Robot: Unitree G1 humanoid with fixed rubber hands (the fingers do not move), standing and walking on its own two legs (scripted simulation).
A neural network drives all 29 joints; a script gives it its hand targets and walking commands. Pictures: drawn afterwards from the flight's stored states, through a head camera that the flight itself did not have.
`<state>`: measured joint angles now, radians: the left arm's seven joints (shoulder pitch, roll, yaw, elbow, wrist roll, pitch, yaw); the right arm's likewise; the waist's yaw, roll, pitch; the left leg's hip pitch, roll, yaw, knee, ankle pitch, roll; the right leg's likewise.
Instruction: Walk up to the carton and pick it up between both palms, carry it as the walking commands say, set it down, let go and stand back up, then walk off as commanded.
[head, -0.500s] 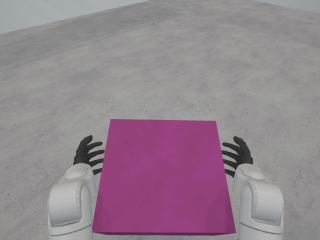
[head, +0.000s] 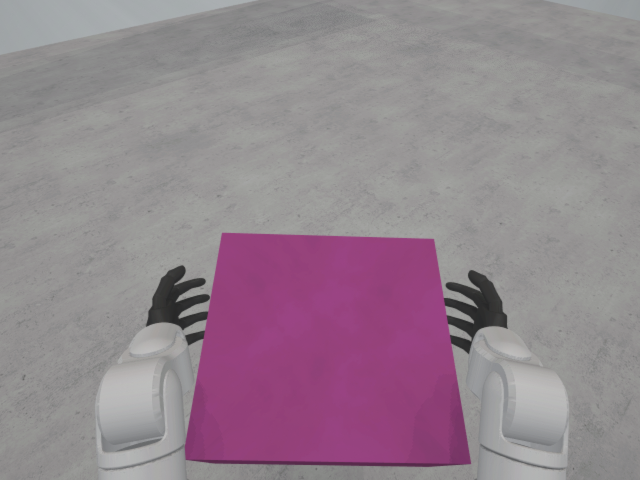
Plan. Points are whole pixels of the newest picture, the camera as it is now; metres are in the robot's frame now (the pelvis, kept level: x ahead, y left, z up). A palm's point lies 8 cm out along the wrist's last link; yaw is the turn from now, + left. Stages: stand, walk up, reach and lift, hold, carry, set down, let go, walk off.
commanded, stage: carry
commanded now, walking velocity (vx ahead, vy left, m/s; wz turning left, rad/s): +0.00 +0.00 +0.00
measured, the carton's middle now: (325, 350) +0.28 +0.00 +0.02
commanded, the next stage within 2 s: hold in 0.06 s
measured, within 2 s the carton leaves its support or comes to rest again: neither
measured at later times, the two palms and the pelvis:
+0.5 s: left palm (180, 298) +0.32 +0.18 +0.07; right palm (455, 303) +0.32 -0.17 +0.07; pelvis +0.03 +0.00 +0.01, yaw +0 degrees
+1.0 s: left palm (180, 308) +0.31 +0.18 +0.06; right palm (452, 314) +0.31 -0.17 +0.05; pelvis +0.06 +0.00 +0.02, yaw -2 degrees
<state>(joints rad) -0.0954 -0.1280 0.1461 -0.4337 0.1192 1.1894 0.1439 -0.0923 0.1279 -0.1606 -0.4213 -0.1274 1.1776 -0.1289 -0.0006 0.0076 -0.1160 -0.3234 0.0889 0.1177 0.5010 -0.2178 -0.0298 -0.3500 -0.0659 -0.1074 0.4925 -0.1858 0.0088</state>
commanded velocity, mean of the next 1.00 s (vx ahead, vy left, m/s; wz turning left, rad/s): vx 0.00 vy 0.00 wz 0.00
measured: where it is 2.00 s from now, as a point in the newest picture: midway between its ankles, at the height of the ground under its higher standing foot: outside the picture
